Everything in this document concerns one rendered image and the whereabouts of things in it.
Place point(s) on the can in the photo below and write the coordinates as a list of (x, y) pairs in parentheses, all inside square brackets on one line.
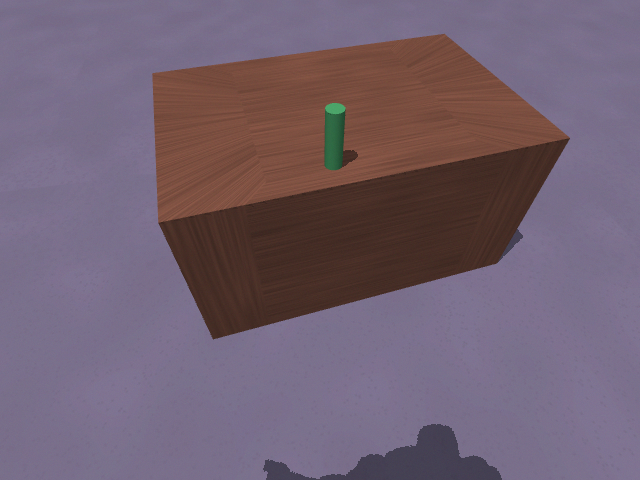
[(334, 135)]

